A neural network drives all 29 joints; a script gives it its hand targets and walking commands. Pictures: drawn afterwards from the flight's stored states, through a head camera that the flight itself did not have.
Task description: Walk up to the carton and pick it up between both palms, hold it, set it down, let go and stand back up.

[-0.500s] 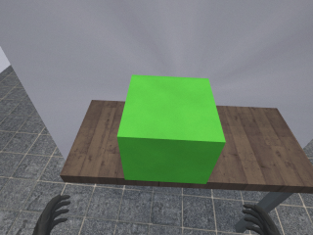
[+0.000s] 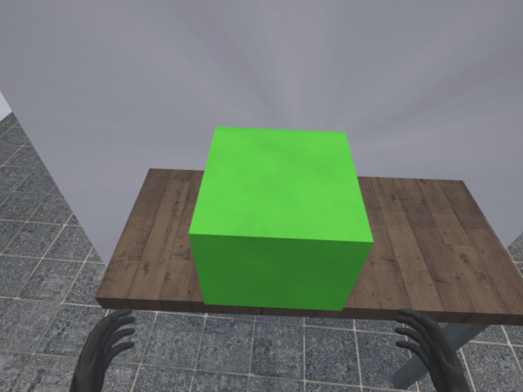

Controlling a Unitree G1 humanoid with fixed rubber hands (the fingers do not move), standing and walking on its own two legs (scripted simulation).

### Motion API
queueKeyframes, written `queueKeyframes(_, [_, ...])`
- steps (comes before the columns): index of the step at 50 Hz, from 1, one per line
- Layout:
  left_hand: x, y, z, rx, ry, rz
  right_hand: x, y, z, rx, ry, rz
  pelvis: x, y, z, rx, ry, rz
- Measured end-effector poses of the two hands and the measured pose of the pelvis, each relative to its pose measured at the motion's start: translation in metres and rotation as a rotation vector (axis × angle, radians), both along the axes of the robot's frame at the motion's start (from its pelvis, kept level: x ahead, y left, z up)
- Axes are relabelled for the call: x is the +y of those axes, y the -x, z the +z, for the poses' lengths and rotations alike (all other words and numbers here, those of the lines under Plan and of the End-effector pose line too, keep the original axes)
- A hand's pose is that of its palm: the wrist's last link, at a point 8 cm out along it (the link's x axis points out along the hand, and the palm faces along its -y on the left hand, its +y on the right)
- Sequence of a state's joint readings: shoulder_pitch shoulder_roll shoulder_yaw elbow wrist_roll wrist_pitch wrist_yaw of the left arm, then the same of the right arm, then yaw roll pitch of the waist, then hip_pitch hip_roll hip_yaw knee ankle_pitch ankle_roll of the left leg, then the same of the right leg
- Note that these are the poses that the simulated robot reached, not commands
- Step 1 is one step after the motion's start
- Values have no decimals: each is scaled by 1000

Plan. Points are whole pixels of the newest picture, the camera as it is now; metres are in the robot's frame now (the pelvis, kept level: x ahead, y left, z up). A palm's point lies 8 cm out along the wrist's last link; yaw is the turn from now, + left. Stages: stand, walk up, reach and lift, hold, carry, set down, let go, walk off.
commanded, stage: reach and lift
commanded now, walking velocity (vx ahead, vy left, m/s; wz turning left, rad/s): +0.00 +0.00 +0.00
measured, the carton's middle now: (276, 215) +0.47 +0.00 +0.00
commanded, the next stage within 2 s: none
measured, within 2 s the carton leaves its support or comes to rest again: neither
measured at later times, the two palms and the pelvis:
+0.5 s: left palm (121, 301) +0.26 +0.23 +0.04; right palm (429, 311) +0.26 -0.22 +0.03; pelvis +0.01 +0.00 +0.00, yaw +0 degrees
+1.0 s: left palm (119, 223) +0.34 +0.23 +0.12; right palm (425, 246) +0.34 -0.22 +0.09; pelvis +0.00 +0.00 +0.00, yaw +0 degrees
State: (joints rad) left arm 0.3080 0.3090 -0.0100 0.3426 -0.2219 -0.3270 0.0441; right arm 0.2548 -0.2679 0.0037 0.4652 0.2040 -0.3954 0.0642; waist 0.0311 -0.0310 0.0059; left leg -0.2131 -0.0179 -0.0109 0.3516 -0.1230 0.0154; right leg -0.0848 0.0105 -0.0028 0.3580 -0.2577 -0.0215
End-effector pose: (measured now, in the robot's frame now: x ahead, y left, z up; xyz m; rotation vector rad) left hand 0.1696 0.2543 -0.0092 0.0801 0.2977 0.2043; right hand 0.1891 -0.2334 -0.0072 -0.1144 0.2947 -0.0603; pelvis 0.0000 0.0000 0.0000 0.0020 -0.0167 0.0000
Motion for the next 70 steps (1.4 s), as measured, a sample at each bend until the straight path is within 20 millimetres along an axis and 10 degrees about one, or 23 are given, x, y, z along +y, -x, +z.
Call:
queueKeyframes(22, [-25,-83,40,-32,52,-66,12,-67,33,-27,-54,-4,-3,-9,0,13,-4,-1])
queueKeyframes(45, [-25,-146,126,-127,44,-110,15,-123,97,-93,-63,-3,-2,4,1,-9,1,-3])
queueKeyframes(70, [-27,-211,160,-95,36,-91,2,-203,132,-79,-80,-32,-9,-13,2,26,-3,-6])
